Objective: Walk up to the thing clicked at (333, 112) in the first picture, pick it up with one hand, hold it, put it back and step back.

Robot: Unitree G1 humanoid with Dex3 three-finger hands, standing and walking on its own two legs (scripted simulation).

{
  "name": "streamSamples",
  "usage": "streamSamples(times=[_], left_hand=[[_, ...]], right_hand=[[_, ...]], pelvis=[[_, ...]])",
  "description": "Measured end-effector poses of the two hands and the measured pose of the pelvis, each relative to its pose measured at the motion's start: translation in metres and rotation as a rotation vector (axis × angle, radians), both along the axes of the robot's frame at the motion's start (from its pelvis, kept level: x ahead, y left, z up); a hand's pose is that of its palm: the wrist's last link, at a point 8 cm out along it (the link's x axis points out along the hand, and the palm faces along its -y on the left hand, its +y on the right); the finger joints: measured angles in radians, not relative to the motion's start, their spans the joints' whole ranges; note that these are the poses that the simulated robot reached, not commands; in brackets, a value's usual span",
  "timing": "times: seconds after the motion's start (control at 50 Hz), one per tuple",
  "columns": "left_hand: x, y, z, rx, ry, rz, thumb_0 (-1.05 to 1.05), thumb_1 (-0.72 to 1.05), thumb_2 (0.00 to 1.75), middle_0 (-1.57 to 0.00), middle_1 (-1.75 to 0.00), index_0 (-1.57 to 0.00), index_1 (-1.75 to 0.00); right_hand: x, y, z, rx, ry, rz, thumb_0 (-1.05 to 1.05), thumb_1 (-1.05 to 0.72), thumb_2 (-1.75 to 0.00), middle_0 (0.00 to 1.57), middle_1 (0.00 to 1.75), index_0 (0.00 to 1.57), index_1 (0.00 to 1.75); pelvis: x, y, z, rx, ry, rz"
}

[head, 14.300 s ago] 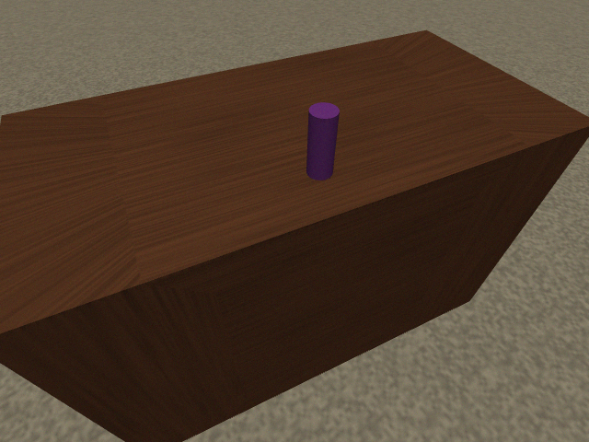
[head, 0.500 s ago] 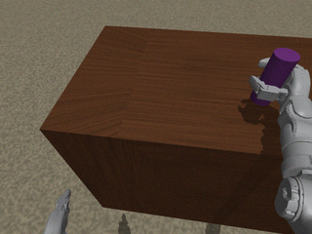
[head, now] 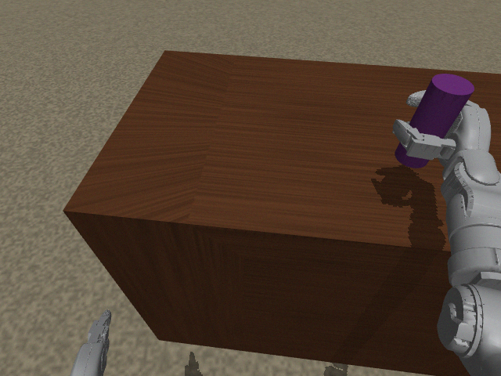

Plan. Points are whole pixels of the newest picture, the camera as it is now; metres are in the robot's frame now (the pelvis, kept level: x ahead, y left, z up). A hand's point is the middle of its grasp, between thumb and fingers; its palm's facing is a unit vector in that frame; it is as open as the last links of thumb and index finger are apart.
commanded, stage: lift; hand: right
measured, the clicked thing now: (429, 124) +0.47 -0.21 +0.19
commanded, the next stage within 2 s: hold in 1.22 s
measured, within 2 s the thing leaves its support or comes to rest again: neither
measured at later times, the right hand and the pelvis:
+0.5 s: hand (450, 117) +0.40 -0.18 +0.26, palm faces +0.16 +0.99 -0.02, open 6.9 cm; pelvis -0.01 +0.00 +0.01, yaw -1 degrees
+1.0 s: hand (480, 106) +0.35 -0.17 +0.30, palm faces +0.16 +0.99 -0.02, open 6.9 cm; pelvis -0.01 +0.01 +0.01, yaw -2 degrees
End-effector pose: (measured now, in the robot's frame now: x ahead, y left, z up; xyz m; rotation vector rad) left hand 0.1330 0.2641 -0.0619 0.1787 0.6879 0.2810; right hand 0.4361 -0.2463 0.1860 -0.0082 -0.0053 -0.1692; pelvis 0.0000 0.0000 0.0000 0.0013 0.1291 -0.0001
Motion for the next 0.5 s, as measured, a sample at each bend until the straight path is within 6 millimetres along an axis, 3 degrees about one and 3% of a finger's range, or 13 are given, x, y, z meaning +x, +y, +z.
streamSamples(times=[0.12,0.5], left_hand=[[-0.001,-0.007,-0.003,-0.021,-0.003,-0.011,-0.01,-0.53,0.05,-0.06,-0.06,-0.06,-0.06],[0.011,-0.008,-0.001,-0.067,-0.065,-0.057,-0.01,-0.52,0.04,-0.05,-0.05,-0.06,-0.05]], right_hand=[[-0.012,0.003,0.009,-0.015,-0.013,0.002,-0.01,0.00,-1.08,0.89,1.07,0.90,1.08],[-0.069,0.013,0.069,-0.027,-0.079,0.009,-0.01,0.01,-1.09,0.89,1.07,0.90,1.08]], pelvis=[[-0.002,0.000,0.002,-0.001,-0.017,0.001],[-0.007,0.005,0.006,-0.009,-0.101,-0.015]])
